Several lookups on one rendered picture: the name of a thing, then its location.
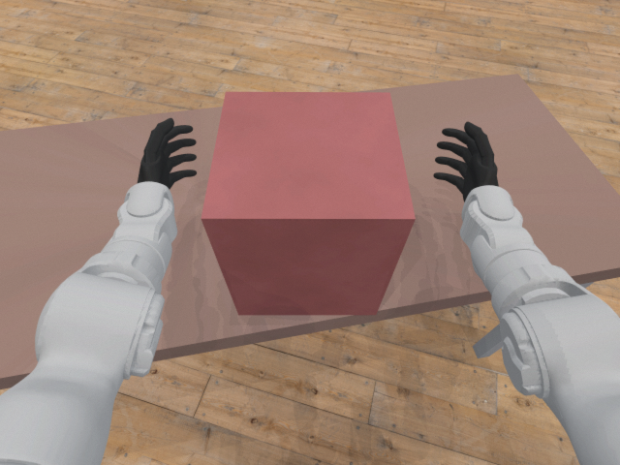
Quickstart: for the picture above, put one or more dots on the robot left forearm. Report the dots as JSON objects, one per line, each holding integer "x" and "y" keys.
{"x": 139, "y": 251}

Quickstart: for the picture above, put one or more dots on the left robot upper arm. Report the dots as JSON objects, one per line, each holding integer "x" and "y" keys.
{"x": 100, "y": 332}

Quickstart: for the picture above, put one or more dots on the left robot hand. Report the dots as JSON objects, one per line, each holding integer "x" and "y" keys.
{"x": 156, "y": 163}

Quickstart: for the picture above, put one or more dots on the table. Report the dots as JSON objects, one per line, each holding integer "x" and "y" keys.
{"x": 62, "y": 185}

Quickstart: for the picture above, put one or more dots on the robot right forearm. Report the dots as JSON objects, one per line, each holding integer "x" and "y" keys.
{"x": 514, "y": 270}

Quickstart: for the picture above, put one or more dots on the right robot hand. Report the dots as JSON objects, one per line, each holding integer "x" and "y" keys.
{"x": 478, "y": 169}

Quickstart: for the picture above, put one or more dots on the right robot upper arm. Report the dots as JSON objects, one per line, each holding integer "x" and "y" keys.
{"x": 567, "y": 352}

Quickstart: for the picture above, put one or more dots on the carton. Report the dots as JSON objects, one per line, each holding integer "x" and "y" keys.
{"x": 307, "y": 206}

